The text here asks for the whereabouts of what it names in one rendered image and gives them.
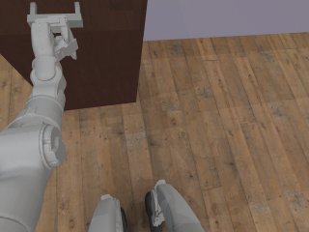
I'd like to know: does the robot left shin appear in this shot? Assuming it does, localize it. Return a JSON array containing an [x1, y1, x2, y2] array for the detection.
[[100, 194, 124, 232]]

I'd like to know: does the right robot foot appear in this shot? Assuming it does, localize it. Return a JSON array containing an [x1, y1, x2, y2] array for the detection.
[[145, 191, 162, 232]]

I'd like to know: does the handle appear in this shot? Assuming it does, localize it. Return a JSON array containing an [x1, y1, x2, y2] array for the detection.
[[27, 2, 84, 28]]

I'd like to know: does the robot left forearm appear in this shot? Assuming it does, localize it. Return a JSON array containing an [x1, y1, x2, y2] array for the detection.
[[4, 55, 67, 132]]

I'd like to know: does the cabinet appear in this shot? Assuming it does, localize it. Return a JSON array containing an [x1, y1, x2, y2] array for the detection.
[[0, 0, 148, 111]]

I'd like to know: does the left robot hand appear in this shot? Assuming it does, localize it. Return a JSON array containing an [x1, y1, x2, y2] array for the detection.
[[31, 14, 78, 61]]

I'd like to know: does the drawer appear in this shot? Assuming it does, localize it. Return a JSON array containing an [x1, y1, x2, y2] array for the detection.
[[0, 0, 142, 36]]

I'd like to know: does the left robot upper arm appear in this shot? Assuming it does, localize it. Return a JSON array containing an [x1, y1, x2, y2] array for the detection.
[[0, 124, 67, 232]]

